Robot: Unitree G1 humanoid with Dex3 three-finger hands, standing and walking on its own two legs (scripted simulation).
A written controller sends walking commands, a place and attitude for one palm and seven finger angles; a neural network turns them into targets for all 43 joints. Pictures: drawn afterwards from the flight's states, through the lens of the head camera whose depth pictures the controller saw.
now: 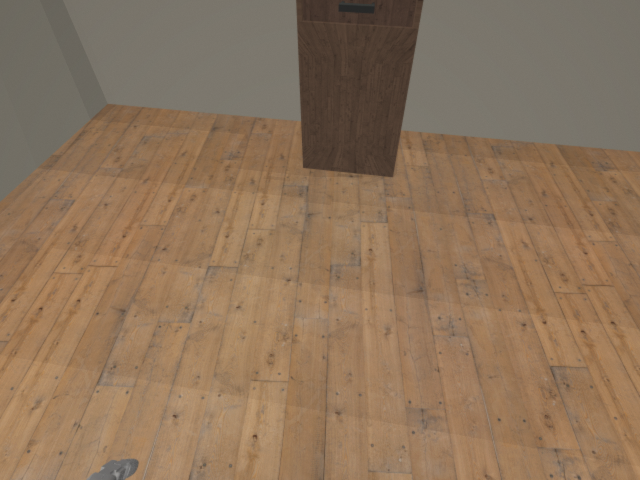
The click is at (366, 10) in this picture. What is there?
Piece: drawer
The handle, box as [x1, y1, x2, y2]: [339, 1, 374, 13]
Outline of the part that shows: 339,3 339,11 373,13 374,3 358,4 344,3 343,1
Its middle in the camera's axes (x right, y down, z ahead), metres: +0.13 -0.85 +1.42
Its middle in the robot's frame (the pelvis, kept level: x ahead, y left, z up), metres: +1.64 -0.07 +0.02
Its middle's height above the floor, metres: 0.79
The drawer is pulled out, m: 0.00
